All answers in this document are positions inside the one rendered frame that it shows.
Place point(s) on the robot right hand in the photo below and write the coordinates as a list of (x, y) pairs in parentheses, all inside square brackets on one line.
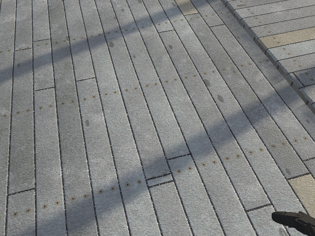
[(301, 221)]

